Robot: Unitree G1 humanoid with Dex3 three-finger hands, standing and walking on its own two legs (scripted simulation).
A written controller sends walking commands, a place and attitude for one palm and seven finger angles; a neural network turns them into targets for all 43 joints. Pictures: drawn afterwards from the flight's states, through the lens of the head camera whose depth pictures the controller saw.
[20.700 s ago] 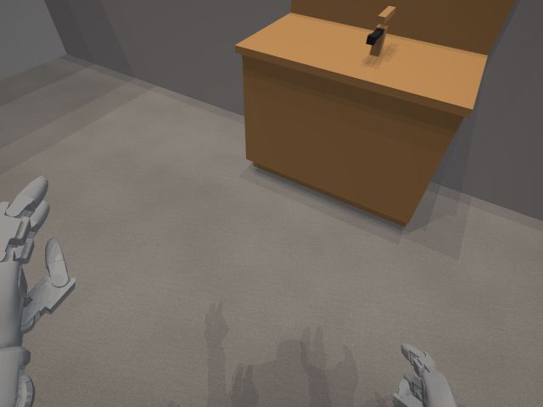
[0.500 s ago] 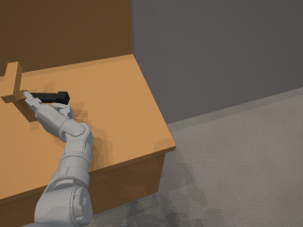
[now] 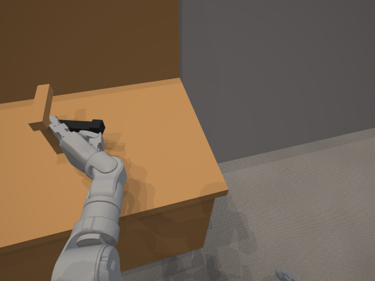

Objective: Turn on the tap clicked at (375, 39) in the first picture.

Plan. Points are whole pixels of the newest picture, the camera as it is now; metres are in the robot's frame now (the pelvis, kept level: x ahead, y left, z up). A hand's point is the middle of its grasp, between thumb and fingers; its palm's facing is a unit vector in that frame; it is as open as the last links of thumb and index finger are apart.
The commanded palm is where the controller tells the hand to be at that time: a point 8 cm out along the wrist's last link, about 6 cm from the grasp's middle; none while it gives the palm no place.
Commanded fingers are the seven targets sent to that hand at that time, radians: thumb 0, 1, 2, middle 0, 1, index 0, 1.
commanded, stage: lift the hand up off the lever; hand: left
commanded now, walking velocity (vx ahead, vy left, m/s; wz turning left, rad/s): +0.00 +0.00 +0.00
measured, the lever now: (97, 127) +0.46 +0.23 +0.06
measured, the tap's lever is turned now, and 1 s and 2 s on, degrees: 71 71 71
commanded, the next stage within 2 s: draw the hand back beside the body in 1.50 s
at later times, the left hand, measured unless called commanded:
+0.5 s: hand (103, 131) +0.41 +0.20 +0.10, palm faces +0.80 -0.59 -0.10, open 7.8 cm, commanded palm +0.35 +0.21 +0.11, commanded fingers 0.00 0.90 0.90 -0.15 -0.15 -0.15 -0.15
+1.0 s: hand (95, 129) +0.40 +0.21 +0.12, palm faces +0.80 -0.59 -0.08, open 7.8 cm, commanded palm +0.35 +0.22 +0.13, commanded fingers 0.00 0.90 0.90 -0.15 -0.15 -0.15 -0.15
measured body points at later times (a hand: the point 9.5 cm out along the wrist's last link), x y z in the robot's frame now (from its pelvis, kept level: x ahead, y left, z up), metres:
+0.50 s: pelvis +0.00 -0.01 +0.01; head +0.02 -0.01 +0.46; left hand +0.37 +0.23 +0.11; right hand +0.10 -0.26 -0.12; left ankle +0.02 +0.11 -0.71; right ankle -0.03 -0.09 -0.71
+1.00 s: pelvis +0.00 -0.02 +0.01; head +0.01 -0.03 +0.46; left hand +0.35 +0.23 +0.13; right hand +0.15 -0.26 -0.10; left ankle +0.02 +0.11 -0.71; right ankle -0.03 -0.09 -0.71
